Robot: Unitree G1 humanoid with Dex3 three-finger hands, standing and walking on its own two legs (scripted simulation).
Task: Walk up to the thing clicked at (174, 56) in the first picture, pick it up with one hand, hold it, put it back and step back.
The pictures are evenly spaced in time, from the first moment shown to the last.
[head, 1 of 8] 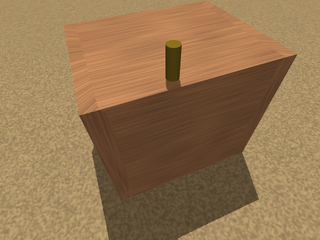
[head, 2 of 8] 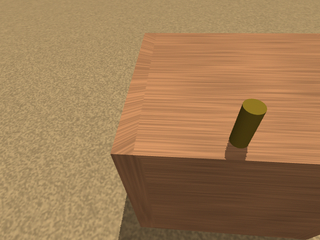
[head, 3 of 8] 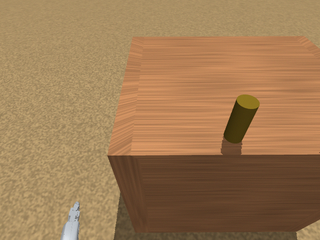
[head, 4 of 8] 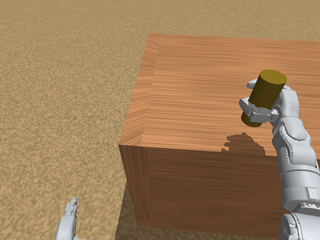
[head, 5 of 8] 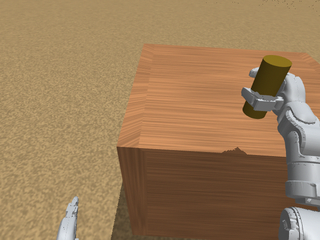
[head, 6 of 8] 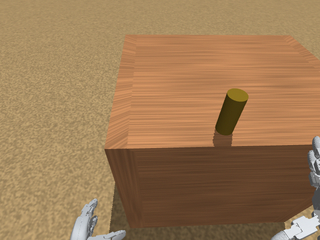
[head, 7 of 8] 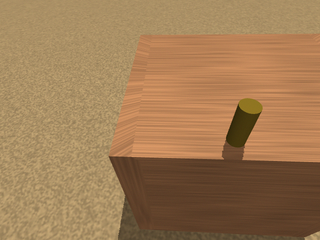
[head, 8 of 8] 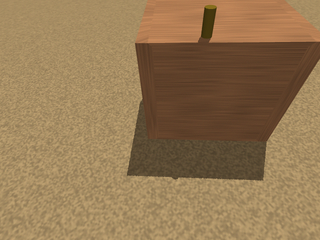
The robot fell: no
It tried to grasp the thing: yes
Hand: right
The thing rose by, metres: 0.23
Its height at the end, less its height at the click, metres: +0.00
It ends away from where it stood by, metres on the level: 0.00
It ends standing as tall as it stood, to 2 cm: yes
